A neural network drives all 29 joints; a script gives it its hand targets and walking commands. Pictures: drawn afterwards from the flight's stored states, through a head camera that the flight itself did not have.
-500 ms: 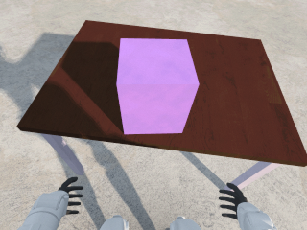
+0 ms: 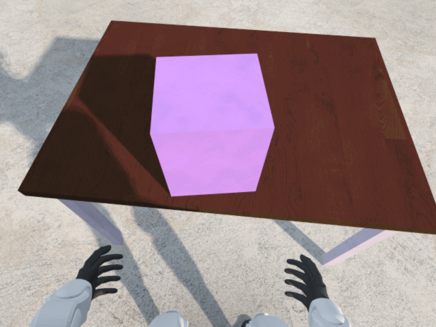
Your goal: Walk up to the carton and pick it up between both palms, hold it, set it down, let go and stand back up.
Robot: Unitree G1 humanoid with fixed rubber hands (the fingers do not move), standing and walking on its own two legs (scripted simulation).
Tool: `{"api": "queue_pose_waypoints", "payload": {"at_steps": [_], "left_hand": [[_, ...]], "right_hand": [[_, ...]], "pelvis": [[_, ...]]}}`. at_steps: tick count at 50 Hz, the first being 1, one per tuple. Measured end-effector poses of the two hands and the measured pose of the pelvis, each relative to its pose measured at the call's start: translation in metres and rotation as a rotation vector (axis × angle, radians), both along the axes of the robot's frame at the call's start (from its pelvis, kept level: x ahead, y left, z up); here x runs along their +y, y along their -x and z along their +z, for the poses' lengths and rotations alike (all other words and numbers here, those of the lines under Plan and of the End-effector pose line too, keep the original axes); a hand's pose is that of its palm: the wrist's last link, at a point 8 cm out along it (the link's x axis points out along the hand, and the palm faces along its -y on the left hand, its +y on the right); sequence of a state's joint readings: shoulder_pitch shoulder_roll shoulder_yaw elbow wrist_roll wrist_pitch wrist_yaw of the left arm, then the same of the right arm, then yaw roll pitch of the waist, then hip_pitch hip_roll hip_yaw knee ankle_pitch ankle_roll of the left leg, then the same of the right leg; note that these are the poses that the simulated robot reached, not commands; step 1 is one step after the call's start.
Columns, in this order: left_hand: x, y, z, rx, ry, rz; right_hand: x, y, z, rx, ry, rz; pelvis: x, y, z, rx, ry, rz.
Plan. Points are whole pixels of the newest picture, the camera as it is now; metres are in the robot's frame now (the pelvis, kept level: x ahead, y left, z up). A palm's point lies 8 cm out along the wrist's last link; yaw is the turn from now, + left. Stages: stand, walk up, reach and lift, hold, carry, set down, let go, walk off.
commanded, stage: reach and lift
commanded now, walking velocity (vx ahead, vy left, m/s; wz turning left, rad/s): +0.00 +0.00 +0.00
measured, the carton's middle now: (210, 130) +0.51 +0.03 -0.02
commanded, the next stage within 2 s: none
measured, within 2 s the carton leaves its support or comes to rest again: neither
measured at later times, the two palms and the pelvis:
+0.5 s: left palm (68, 304) +0.16 +0.26 -0.06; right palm (311, 320) +0.14 -0.15 -0.06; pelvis -0.01 +0.00 +0.02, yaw +0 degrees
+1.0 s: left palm (74, 269) +0.22 +0.27 -0.05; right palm (306, 265) +0.23 -0.15 -0.05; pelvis +0.01 +0.01 +0.01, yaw +2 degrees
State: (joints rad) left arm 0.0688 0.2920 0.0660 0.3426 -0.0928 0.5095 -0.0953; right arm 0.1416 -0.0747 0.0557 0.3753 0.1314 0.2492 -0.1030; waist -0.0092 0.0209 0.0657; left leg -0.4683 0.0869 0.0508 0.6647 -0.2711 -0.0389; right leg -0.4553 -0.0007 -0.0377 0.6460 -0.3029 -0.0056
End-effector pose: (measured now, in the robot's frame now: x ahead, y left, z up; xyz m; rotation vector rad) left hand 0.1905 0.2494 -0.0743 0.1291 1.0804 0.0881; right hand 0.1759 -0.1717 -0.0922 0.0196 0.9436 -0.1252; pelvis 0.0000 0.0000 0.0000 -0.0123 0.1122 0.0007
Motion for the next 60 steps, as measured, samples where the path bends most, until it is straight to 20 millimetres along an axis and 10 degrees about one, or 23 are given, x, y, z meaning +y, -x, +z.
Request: {"api": "queue_pose_waypoints", "payload": {"at_steps": [15, 26, 41, 60], "left_hand": [[-0.003, 0.06, -0.005, -0.03, 0.032, 0.074], [0.014, 0.029, 0.018, -0.261, 0.023, 0.023], [0.014, 0.015, 0.015, -0.372, 0.03, 0.053], [0.02, -0.06, 0.049, -0.641, 0.022, 0.002]], "right_hand": [[-0.014, 0.036, 0.024, -0.035, 0.089, 0.018], [0.024, 0.033, 0.028, -0.197, 0.028, -0.002], [0.017, -0.013, 0.04, -0.323, 0.064, 0.065], [0.017, -0.078, 0.057, -0.553, 0.05, 0.04]], "pelvis": [[-0.008, 0.001, 0.019, -0.103, -0.009, 0.004], [0.004, 0.011, 0.019, -0.131, -0.008, 0.004], [0.014, 0.008, 0.015, -0.141, -0.012, 0.024], [0.013, -0.019, 0.011, -0.126, -0.002, 0.037]]}}
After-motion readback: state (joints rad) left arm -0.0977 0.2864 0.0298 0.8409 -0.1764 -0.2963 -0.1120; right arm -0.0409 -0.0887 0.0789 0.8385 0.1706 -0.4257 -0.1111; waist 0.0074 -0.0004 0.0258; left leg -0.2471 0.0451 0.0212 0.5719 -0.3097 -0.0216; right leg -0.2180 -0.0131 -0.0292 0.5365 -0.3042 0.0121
